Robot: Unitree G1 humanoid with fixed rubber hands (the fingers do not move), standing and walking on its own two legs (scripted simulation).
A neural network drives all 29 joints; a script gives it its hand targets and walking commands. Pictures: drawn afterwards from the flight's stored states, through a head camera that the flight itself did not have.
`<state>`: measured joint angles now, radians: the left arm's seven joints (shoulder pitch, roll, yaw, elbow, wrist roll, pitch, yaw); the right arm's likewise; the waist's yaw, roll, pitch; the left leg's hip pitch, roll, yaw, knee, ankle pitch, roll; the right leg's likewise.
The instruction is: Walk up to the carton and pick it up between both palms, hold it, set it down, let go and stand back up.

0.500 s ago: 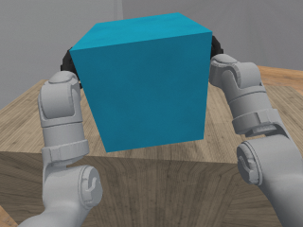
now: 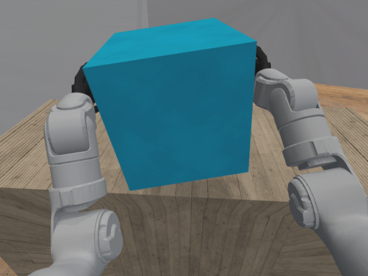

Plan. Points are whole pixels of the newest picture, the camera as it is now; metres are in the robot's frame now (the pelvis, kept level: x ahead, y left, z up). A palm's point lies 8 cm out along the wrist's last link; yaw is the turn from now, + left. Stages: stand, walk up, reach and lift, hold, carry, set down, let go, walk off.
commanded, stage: set down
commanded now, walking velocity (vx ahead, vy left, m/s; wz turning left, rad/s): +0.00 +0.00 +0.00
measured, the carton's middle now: (175, 96) +0.41 +0.01 +0.28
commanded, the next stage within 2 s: none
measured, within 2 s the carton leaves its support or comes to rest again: neither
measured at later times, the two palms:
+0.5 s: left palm (94, 107) +0.39 +0.18 +0.28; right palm (250, 105) +0.40 -0.15 +0.26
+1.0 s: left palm (102, 113) +0.41 +0.17 +0.25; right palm (247, 109) +0.42 -0.16 +0.24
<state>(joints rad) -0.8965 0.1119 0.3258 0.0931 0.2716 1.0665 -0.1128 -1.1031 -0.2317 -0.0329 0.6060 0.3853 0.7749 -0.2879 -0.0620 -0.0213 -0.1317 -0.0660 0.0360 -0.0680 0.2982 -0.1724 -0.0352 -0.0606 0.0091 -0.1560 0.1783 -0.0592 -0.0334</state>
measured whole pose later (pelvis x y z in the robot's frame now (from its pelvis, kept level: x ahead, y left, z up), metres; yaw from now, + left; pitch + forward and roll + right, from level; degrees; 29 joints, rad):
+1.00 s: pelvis +0.02 +0.02 +0.00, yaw +0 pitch -3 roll -1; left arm -0.84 0.04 0.29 0.13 0.28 0.77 -0.06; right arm -0.91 -0.15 -0.17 0.59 0.10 0.38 -0.12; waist -0.07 -0.04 0.02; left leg -0.04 0.01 -0.05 0.29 -0.19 -0.01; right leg -0.03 -0.01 -0.14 0.14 -0.06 0.00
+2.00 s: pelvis +0.02 +0.02 +0.00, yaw +1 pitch +2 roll -1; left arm -0.86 0.04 0.31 0.59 0.25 0.44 -0.01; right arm -0.91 -0.07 -0.40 0.87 -0.20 0.16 -0.05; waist -0.05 0.01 -0.04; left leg -0.13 0.01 -0.08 0.27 -0.17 -0.01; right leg -0.10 -0.01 -0.17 0.11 -0.04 -0.01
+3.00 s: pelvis +0.02 +0.02 +0.00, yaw +1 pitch +3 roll -1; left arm -0.88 0.00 0.42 0.70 0.30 0.29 -0.04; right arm -0.88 -0.03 -0.52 0.83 -0.32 0.11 -0.01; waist -0.05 0.01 -0.01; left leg -0.13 0.00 -0.08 0.23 -0.15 -0.01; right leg -0.12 -0.02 -0.17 0.12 -0.04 0.00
